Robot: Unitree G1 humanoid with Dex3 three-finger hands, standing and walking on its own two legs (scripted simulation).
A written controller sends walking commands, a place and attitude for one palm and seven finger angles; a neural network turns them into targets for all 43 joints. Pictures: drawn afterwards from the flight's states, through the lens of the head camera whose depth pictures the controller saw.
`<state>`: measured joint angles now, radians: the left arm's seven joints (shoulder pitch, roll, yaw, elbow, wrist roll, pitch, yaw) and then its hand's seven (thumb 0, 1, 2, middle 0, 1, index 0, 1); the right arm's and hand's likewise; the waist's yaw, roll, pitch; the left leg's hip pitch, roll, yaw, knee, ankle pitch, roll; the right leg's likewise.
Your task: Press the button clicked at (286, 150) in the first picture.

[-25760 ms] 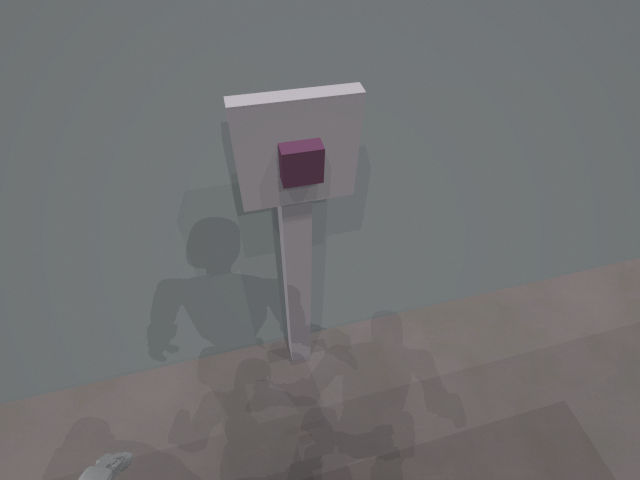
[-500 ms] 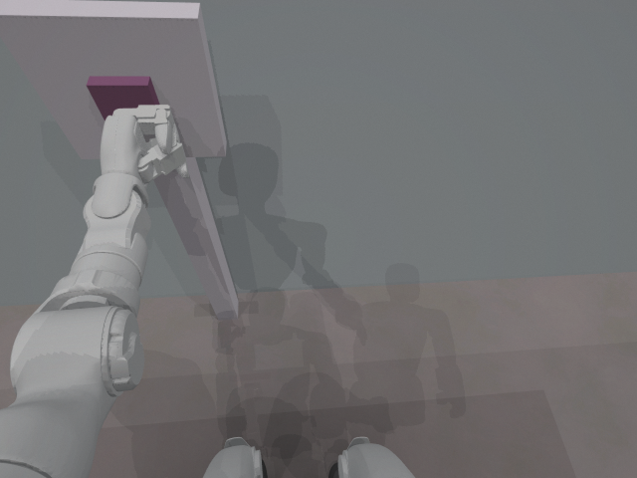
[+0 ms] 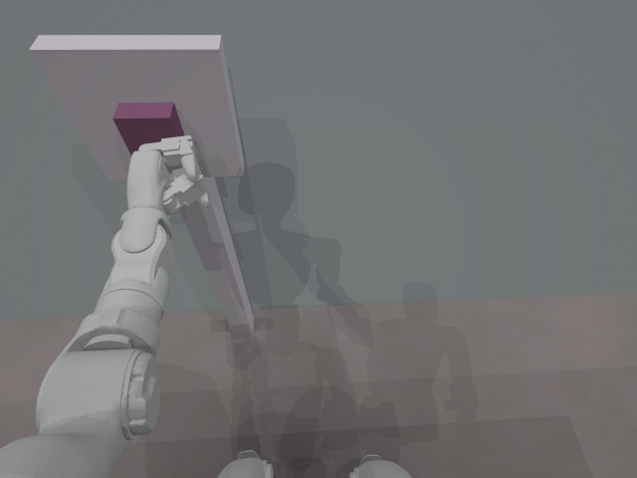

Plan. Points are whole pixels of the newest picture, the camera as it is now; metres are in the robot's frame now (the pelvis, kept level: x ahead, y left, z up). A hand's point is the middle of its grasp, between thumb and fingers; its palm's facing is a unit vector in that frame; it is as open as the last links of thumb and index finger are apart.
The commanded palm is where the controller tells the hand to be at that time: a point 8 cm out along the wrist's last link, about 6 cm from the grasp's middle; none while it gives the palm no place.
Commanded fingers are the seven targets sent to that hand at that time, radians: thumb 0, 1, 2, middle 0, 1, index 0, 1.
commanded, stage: pull the fist back off the button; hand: left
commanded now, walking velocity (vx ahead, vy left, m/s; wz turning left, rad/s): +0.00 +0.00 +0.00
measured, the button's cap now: (153, 130) +0.53 +0.19 +0.13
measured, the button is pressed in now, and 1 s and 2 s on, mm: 0 0 0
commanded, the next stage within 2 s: draw the hand back to the body in 0.56 s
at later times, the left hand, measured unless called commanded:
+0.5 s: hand (182, 234) +0.39 +0.14 +0.09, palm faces +0.00 -1.00 -0.01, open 3.1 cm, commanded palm +0.37 +0.20 +0.10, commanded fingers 0.00 0.90 0.90 -1.30 -1.50 -1.30 -1.50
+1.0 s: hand (152, 255) +0.34 +0.16 +0.13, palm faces +0.02 -1.00 -0.04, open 3.1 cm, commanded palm +0.30 +0.21 +0.14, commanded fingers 0.00 0.90 0.90 -1.30 -1.50 -1.30 -1.50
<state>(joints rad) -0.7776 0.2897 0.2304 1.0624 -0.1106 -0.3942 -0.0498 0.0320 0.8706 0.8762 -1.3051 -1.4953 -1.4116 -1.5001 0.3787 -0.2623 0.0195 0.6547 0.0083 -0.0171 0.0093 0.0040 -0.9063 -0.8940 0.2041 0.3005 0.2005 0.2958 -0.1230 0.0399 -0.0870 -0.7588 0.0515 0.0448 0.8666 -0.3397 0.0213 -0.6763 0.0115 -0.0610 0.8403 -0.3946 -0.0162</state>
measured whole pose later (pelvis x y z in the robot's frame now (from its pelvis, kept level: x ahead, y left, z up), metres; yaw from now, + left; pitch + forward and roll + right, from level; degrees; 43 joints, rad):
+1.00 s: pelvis +0.03 -0.02 +0.03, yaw +1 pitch +4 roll +0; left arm -0.04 0.23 0.15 0.22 -0.24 -0.16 -0.16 0.02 0.90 0.90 -1.30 -1.50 -1.30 -1.50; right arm 0.27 -0.26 0.03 0.57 0.05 -0.01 -0.04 0.01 -0.91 -0.89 0.20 0.30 0.20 0.30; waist -0.02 0.06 -0.07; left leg -0.43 0.04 0.05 0.68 -0.32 0.00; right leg -0.35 0.01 -0.06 0.67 -0.39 -0.03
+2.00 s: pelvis +0.05 +0.00 +0.05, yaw +1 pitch -4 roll -1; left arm 0.55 0.32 0.28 -0.49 -0.06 -0.08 0.11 0.01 0.90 0.90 -1.31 -1.49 -1.30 -1.50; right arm 0.18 -0.24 0.03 0.61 -0.01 -0.06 -0.07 0.01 -0.90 -0.89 0.20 0.30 0.20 0.30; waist 0.07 0.07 0.01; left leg -0.11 0.01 0.06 0.41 -0.23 0.02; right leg -0.02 0.00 -0.05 0.35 -0.26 0.00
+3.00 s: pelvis -0.05 +0.03 +0.04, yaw +1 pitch +0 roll -3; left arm 0.63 0.37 0.35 -0.60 -0.02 -0.21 0.15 0.01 0.89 0.90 -1.31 -1.49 -1.30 -1.50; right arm 0.21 -0.22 0.01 0.54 0.00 -0.03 -0.07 0.01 -0.90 -0.89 0.21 0.30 0.20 0.30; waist 0.00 0.02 0.02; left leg -0.44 0.01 0.05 0.59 -0.22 0.06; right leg -0.33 0.00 -0.04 0.49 -0.20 0.01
